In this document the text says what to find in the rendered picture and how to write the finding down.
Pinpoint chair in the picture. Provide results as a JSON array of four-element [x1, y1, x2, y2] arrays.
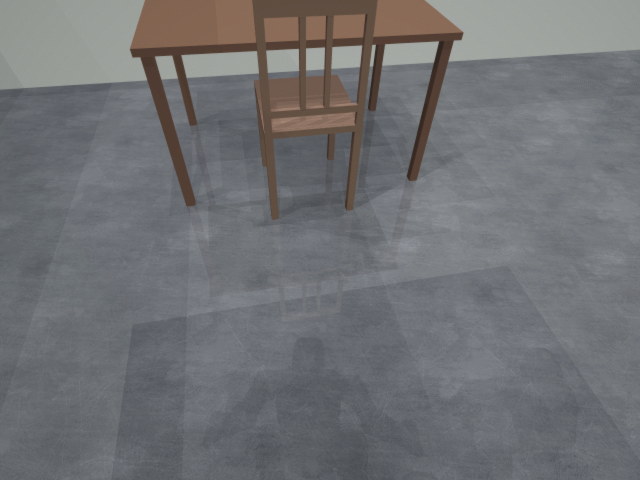
[[252, 0, 378, 220]]

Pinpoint table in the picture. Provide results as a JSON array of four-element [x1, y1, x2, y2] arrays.
[[130, 0, 464, 206]]

